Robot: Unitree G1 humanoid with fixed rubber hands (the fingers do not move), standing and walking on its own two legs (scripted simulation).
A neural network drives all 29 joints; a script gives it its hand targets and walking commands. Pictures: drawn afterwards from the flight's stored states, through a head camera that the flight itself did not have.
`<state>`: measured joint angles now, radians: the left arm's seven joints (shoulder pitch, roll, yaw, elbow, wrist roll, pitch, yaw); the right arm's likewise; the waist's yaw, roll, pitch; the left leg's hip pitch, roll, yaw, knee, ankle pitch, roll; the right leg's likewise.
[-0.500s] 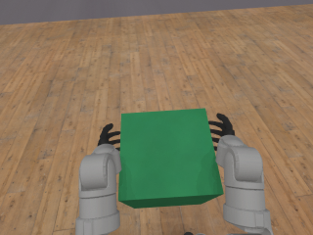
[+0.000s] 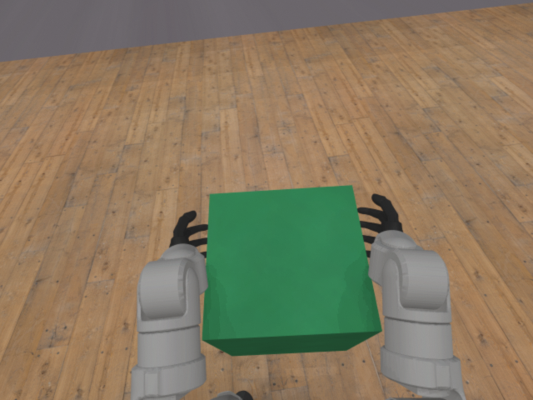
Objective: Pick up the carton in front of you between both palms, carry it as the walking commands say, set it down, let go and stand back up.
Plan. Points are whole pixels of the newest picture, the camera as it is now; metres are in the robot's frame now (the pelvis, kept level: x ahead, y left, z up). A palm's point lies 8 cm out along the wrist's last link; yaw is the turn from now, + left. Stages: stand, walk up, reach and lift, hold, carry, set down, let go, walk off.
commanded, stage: carry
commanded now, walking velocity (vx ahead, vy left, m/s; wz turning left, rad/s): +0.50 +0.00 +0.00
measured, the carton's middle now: (285, 280) +0.31 +0.00 -0.01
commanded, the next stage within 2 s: none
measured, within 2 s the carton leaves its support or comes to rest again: neither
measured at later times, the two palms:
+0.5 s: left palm (202, 126) +0.63 +0.15 +0.09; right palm (337, 110) +0.63 -0.13 +0.10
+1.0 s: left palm (225, 52) +0.97 +0.12 +0.10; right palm (327, 43) +0.97 -0.16 +0.10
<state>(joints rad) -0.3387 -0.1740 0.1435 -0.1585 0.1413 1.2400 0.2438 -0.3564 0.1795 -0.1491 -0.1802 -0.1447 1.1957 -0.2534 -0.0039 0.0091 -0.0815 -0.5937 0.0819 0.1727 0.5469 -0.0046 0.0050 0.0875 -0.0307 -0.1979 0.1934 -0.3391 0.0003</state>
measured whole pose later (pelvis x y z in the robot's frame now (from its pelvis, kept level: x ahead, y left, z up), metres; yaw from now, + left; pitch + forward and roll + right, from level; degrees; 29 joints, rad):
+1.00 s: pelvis +0.67 -0.01 +0.00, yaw +0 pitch +4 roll +1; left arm -0.34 -0.17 0.14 -0.17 0.14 1.24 0.24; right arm -0.36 0.18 -0.15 -0.19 -0.15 1.20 -0.25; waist -0.01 0.01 -0.07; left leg -0.60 0.09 0.16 0.57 -0.02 -0.01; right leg 0.05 -0.04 -0.20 0.20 -0.31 0.00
